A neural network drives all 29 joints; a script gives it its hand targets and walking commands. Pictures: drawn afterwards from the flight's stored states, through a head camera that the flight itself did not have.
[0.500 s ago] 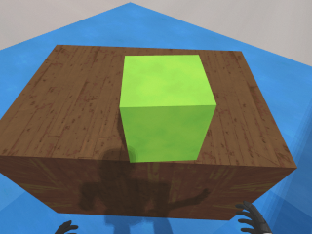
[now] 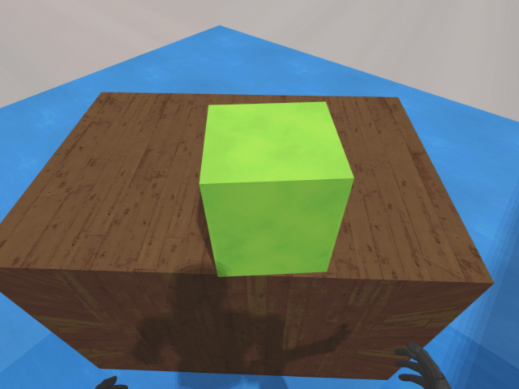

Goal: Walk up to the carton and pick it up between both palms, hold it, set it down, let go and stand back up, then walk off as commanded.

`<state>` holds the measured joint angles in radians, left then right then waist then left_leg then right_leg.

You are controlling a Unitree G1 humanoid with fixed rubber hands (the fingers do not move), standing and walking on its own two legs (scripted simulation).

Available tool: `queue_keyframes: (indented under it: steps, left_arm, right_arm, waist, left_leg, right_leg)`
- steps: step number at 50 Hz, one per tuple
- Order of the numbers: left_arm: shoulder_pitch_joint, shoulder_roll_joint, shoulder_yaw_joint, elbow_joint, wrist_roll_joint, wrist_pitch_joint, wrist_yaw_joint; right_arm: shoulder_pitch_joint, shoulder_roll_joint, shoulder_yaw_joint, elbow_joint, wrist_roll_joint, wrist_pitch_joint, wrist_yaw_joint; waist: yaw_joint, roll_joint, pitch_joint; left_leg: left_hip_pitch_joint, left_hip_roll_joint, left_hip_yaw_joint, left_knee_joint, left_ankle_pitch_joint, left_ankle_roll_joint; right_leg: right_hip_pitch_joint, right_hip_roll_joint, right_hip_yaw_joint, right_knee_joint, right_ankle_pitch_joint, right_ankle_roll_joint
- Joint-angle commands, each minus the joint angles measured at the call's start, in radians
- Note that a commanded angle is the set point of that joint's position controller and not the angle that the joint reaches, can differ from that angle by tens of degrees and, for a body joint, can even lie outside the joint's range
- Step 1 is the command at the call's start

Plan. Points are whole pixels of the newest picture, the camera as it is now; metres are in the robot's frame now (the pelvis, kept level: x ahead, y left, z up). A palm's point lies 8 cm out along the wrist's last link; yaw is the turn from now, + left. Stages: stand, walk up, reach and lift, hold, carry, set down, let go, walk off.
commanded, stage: stand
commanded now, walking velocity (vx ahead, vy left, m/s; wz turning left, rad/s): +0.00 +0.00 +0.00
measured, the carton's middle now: (270, 192) +0.44 -0.02 +0.05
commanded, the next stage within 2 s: walk off in 0.74 s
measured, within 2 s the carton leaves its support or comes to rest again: neither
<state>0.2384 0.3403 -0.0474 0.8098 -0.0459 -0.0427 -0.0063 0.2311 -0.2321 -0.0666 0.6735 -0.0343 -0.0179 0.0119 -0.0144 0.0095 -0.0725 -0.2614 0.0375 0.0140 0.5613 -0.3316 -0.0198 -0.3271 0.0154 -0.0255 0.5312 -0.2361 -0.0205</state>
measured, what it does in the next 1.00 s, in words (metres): stands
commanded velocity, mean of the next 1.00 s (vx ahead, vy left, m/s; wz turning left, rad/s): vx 0.00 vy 0.00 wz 0.00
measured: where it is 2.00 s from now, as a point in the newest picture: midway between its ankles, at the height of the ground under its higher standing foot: outside the picture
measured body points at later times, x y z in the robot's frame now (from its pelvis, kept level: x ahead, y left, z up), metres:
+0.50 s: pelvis -0.01 +0.00 +0.00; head -0.02 +0.00 +0.45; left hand +0.10 +0.28 -0.12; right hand +0.12 -0.26 -0.10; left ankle -0.02 +0.13 -0.73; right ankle +0.03 -0.11 -0.73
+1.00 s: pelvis -0.03 +0.00 +0.00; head -0.06 -0.01 +0.45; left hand +0.07 +0.28 -0.12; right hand +0.08 -0.27 -0.12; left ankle -0.02 +0.13 -0.73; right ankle +0.03 -0.11 -0.73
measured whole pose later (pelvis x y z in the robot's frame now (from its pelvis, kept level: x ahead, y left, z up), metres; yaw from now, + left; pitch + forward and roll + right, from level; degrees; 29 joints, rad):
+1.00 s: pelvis -0.03 +0.00 +0.00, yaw +0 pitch -1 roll +0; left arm 0.23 0.34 -0.05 0.91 -0.05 -0.04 0.00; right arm 0.23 -0.25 -0.07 0.81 -0.03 0.00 0.00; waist -0.01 0.02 -0.05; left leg -0.26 0.04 0.01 0.58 -0.30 -0.02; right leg -0.32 0.02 -0.02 0.54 -0.20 -0.02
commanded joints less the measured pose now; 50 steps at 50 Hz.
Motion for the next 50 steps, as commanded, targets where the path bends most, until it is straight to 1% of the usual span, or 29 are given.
queue_keyframes:
  steps: [1,4,5,6,7,8,9,11,13,16,17,18,19,22,23,25,27,28,29,31,33,34,37,40,41,46,47,48,50]
  left_arm:
    - [-0.066,0.220,0.105,-0.019,0.081,-0.052,0.008]
    - [-0.039,0.214,0.094,0.001,0.080,-0.045,0.007]
    - [-0.069,0.212,0.098,-0.007,0.074,-0.046,0.010]
    - [-0.065,0.188,0.094,-0.011,0.076,-0.053,0.010]
    - [-0.061,0.203,0.090,-0.006,0.075,-0.052,0.010]
    - [-0.056,0.217,0.096,0.003,0.083,-0.047,0.010]
    - [-0.052,0.205,0.096,0.015,0.083,-0.051,0.013]
    - [-0.044,0.211,0.087,0.022,0.076,-0.055,0.012]
    - [-0.058,0.206,0.092,0.018,0.077,-0.054,0.012]
    - [-0.052,0.200,0.092,0.018,0.081,-0.050,0.016]
    - [-0.071,0.201,0.089,0.018,0.080,-0.049,0.019]
    - [-0.028,0.210,0.090,0.032,0.067,-0.052,0.014]
    - [-0.073,0.198,0.084,0.023,0.077,-0.050,0.015]
    - [-0.043,0.210,0.089,0.039,0.079,-0.046,0.013]
    - [-0.034,0.218,0.093,0.038,0.081,-0.045,0.011]
    - [-0.064,0.224,0.095,0.050,0.082,-0.046,0.015]
    - [-0.065,0.200,0.091,0.055,0.074,-0.043,0.008]
    - [-0.049,0.218,0.090,0.052,0.080,-0.049,0.015]
    - [-0.061,0.194,0.084,0.052,0.077,-0.044,0.012]
    - [-0.076,0.212,0.088,0.057,0.076,-0.048,0.018]
    - [-0.049,0.207,0.090,0.065,0.076,-0.049,0.017]
    - [-0.046,0.193,0.082,0.062,0.066,-0.048,0.016]
    - [-0.052,0.211,0.085,0.082,0.082,-0.043,0.016]
    - [-0.066,0.198,0.082,0.083,0.081,-0.041,0.013]
    - [-0.059,0.227,0.091,0.083,0.076,-0.042,0.014]
    - [-0.053,0.220,0.082,0.099,0.076,-0.041,0.014]
    - [-0.040,0.239,0.124,0.059,0.064,-0.009,0.020]
    - [-0.022,0.227,0.127,0.064,0.066,-0.007,0.019]
    - [-0.006,0.230,0.133,0.042,0.067,0.006,0.027]
  right_arm:
    - [0.000,-0.286,-0.040,0.024,0.009,-0.035,-0.018]
    - [0.013,-0.288,-0.036,0.025,0.012,-0.043,-0.018]
    - [-0.003,-0.278,-0.032,0.037,0.016,-0.039,-0.015]
    - [0.006,-0.266,-0.033,0.026,0.007,-0.045,-0.009]
    - [0.001,-0.266,-0.033,0.041,0.014,-0.043,-0.015]
    - [-0.011,-0.283,-0.038,0.049,0.020,-0.039,-0.019]
    - [0.008,-0.276,-0.032,0.066,0.009,-0.036,-0.020]
    - [-0.008,-0.285,-0.036,0.070,0.015,-0.035,-0.021]
    - [-0.011,-0.262,-0.031,0.070,0.013,-0.037,-0.017]
    - [-0.005,-0.258,-0.022,0.077,0.014,-0.040,-0.022]
    - [-0.003,-0.250,-0.019,0.077,0.018,-0.044,-0.018]
    - [0.016,-0.280,-0.023,0.100,0.018,-0.037,-0.020]
    - [-0.011,-0.268,-0.024,0.088,0.017,-0.038,-0.019]
    - [0.017,-0.290,-0.028,0.109,0.012,-0.039,-0.013]
    - [0.034,-0.294,-0.033,0.111,0.014,-0.035,-0.019]
    - [0.003,-0.267,-0.029,0.101,0.016,-0.033,-0.015]
    - [-0.032,-0.270,-0.021,0.102,0.017,-0.034,-0.020]
    - [0.014,-0.257,-0.023,0.115,0.013,-0.035,-0.019]
    - [-0.024,-0.286,-0.023,0.113,0.014,-0.040,-0.017]
    - [0.030,-0.264,-0.016,0.139,0.013,-0.041,-0.016]
    - [-0.007,-0.278,-0.029,0.136,0.007,-0.034,-0.015]
    - [-0.009,-0.271,-0.022,0.133,0.012,-0.034,-0.013]
    - [-0.008,-0.279,-0.029,0.149,0.008,-0.035,-0.011]
    - [-0.014,-0.281,-0.025,0.157,0.006,-0.040,-0.011]
    - [0.002,-0.276,-0.025,0.160,0.011,-0.033,-0.011]
    - [0.011,-0.262,-0.019,0.165,0.016,-0.040,-0.010]
    - [-0.005,-0.321,-0.022,0.153,0.004,-0.007,-0.025]
    - [-0.002,-0.318,-0.025,0.148,0.006,-0.001,-0.030]
    - [0.006,-0.304,-0.032,0.138,0.003,0.015,-0.031]
  waist:
    - [0.010,0.021,-0.074]
    - [-0.003,0.038,-0.099]
    - [0.007,0.001,-0.074]
    - [0.008,0.046,-0.120]
    - [0.017,-0.026,-0.099]
    - [0.014,0.027,-0.099]
    - [0.014,-0.028,-0.083]
    - [0.011,0.028,-0.094]
    - [0.011,-0.012,-0.114]
    - [0.013,0.046,-0.108]
    - [-0.001,0.006,-0.066]
    - [0.014,0.049,-0.110]
    - [0.002,0.016,-0.118]
    - [0.005,0.053,-0.099]
    - [0.017,0.022,-0.079]
    - [0.001,0.064,-0.070]
    - [0.027,0.095,-0.047]
    - [0.000,0.028,-0.076]
    - [0.015,0.028,-0.059]
    - [0.000,-0.021,-0.041]
    - [0.008,0.002,-0.090]
    - [0.017,0.069,-0.061]
    - [0.005,-0.012,-0.029]
    - [0.007,0.032,-0.030]
    - [0.014,-0.018,-0.007]
    - [0.014,0.007,-0.005]
    - [0.025,-0.026,0.098]
    - [0.032,-0.028,0.040]
    - [0.045,-0.075,0.036]
  left_leg:
    - [0.090,0.075,-0.067,-0.112,0.163,0.061]
    - [0.088,0.074,-0.078,-0.114,0.184,0.062]
    - [0.083,0.085,-0.087,-0.112,0.196,0.070]
    - [0.084,0.075,-0.078,-0.106,0.208,0.061]
    - [0.071,0.071,-0.080,-0.128,0.210,0.060]
    - [0.088,0.073,-0.076,-0.111,0.191,0.056]
    - [0.075,0.070,-0.079,-0.109,0.197,0.062]
    - [0.092,0.061,-0.065,-0.095,0.205,0.059]
    - [0.078,0.066,-0.069,-0.088,0.201,0.066]
    - [0.113,0.072,-0.074,-0.110,0.226,0.067]
    - [0.082,0.076,-0.084,-0.132,0.222,0.063]
    - [0.121,0.080,-0.085,-0.115,0.277,0.071]
    - [0.125,0.080,-0.074,-0.102,0.280,0.066]
    - [0.117,0.079,-0.074,-0.093,0.257,0.061]
    - [0.103,0.083,-0.079,-0.104,0.262,0.063]
    - [0.086,0.084,-0.082,-0.123,0.217,0.066]
    - [0.085,0.086,-0.086,-0.157,0.180,0.072]
    - [0.092,0.077,-0.088,-0.152,0.190,0.067]
    - [0.090,0.085,-0.084,-0.139,0.167,0.064]
    - [0.062,0.078,-0.089,-0.156,0.152,0.065]
    - [0.105,0.075,-0.075,-0.139,0.137,0.065]
    - [0.074,0.071,-0.078,-0.139,0.129,0.068]
    - [0.065,0.079,-0.101,-0.149,0.072,0.075]
    - [0.100,0.071,-0.084,-0.158,0.106,0.063]
    - [0.057,0.071,-0.094,-0.163,0.087,0.064]
    - [0.066,0.067,-0.094,-0.157,0.093,0.070]
    - [-0.001,0.041,-0.103,-0.010,0.367,0.074]
    - [0.022,0.047,-0.108,0.024,0.412,0.086]
    - [0.011,-0.019,-0.042,0.152,0.255,0.074]
  right_leg:
    - [0.126,-0.124,0.144,-0.092,0.203,-0.029]
    - [0.170,-0.137,0.154,-0.100,0.249,-0.034]
    - [0.147,-0.135,0.150,-0.086,0.247,-0.035]
    - [0.181,-0.132,0.142,-0.081,0.281,-0.033]
    - [0.193,-0.131,0.128,-0.081,0.273,-0.030]
    - [0.176,-0.138,0.144,-0.087,0.274,-0.037]
    - [0.164,-0.140,0.165,-0.085,0.261,-0.030]
    - [0.176,-0.142,0.152,-0.090,0.294,-0.029]
    - [0.199,-0.151,0.162,-0.097,0.317,-0.034]
    - [0.183,-0.149,0.170,-0.103,0.325,-0.033]
    - [0.181,-0.146,0.159,-0.094,0.327,-0.036]
    - [0.196,-0.147,0.154,-0.097,0.333,-0.034]
    - [0.169,-0.135,0.137,-0.070,0.359,-0.027]
    - [0.156,-0.137,0.136,-0.073,0.305,-0.038]
    - [0.158,-0.139,0.147,-0.088,0.294,-0.043]
    - [0.143,-0.132,0.138,-0.084,0.285,-0.039]
    - [0.154,-0.125,0.147,-0.116,0.219,-0.032]
    - [0.169,-0.139,0.157,-0.101,0.217,-0.043]
    - [0.148,-0.133,0.151,-0.116,0.229,-0.039]
    - [0.155,-0.150,0.167,-0.136,0.192,-0.039]
    - [0.138,-0.142,0.164,-0.119,0.189,-0.039]
    - [0.135,-0.138,0.160,-0.131,0.181,-0.033]
    - [0.107,-0.144,0.185,-0.158,0.114,-0.046]
    - [0.104,-0.137,0.179,-0.159,0.098,-0.036]
    - [0.123,-0.133,0.165,-0.153,0.112,-0.035]
    - [0.114,-0.153,0.187,-0.168,0.077,-0.034]
    - [0.044,-0.152,0.195,-0.106,0.425,-0.072]
    - [0.066,-0.156,0.190,-0.062,0.516,-0.079]
    - [0.029,-0.215,0.275,-0.132,0.496,-0.122]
